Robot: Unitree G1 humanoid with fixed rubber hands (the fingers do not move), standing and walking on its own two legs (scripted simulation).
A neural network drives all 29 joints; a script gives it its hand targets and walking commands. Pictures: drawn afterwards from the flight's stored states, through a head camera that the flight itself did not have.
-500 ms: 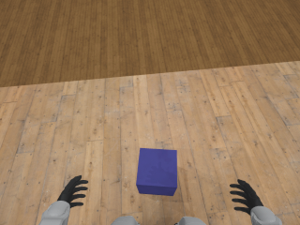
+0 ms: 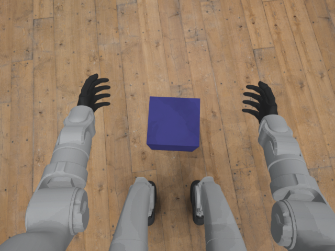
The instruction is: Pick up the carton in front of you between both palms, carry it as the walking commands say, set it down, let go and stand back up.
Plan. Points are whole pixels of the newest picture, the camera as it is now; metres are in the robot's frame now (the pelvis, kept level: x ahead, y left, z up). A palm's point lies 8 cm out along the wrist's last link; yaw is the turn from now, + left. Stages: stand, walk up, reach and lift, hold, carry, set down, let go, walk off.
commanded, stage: reach and lift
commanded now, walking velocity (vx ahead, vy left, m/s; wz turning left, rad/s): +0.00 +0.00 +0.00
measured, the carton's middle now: (173, 126) +0.47 -0.01 -0.54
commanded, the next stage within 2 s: none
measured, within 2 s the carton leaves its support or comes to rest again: leaves its support in 1.90 s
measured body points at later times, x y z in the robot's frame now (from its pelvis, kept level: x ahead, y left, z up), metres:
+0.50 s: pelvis +0.00 +0.01 -0.09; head +0.31 +0.00 +0.24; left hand +0.50 +0.19 -0.23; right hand +0.48 -0.21 -0.23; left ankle +0.08 +0.12 -0.63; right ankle +0.08 -0.13 -0.63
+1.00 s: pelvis -0.05 +0.00 -0.27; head +0.30 +0.00 +0.00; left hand +0.50 +0.18 -0.44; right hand +0.47 -0.20 -0.44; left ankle +0.07 +0.12 -0.63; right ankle +0.07 -0.13 -0.63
